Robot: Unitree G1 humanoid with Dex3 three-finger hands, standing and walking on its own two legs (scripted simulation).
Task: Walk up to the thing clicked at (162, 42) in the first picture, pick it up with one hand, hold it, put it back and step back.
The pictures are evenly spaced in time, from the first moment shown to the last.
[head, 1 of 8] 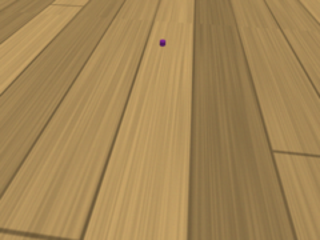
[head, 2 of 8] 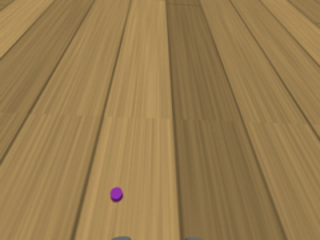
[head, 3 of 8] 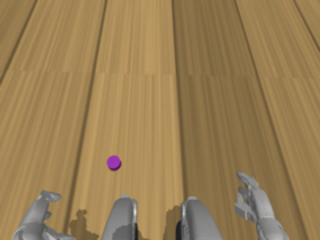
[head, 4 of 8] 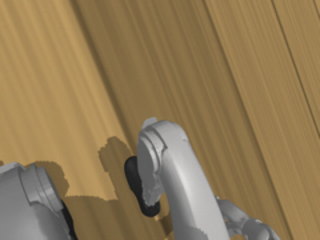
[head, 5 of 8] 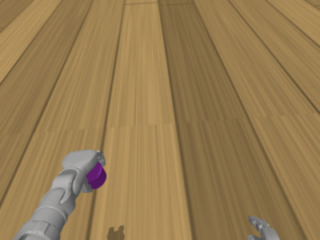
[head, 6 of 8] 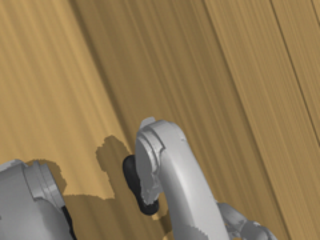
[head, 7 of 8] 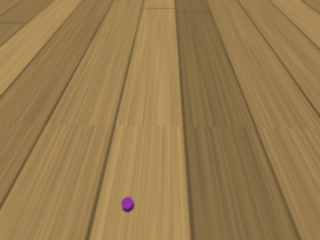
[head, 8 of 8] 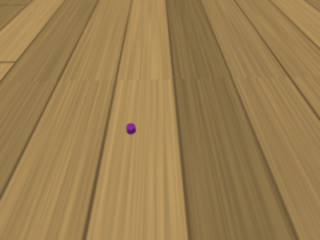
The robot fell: no
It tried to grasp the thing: yes
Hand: left
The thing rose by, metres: 0.69
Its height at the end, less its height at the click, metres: +0.00
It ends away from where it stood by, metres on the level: 0.01
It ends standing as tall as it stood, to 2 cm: yes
